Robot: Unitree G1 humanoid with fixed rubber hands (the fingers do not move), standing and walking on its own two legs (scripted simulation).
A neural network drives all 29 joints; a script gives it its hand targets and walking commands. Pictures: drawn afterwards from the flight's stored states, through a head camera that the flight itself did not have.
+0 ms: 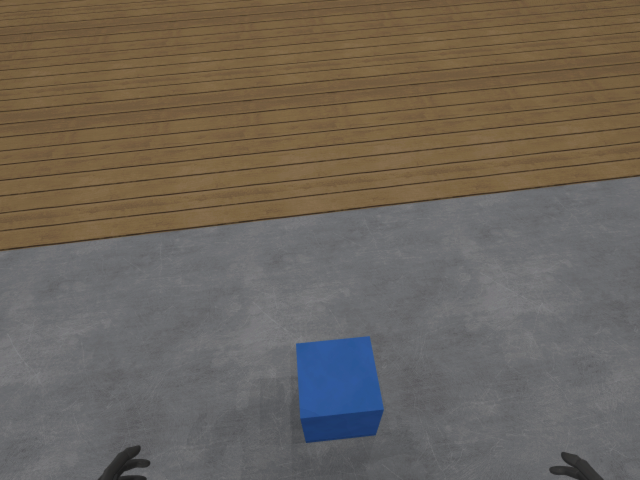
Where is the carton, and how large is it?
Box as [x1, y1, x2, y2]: [296, 336, 383, 442]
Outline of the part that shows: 369,336 296,344 300,419 306,442 375,434 383,407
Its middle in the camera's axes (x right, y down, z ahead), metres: +0.05 +0.43 +1.11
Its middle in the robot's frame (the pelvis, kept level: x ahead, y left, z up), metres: +0.44 +0.01 -0.66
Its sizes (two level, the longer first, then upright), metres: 0.210 0.200 0.250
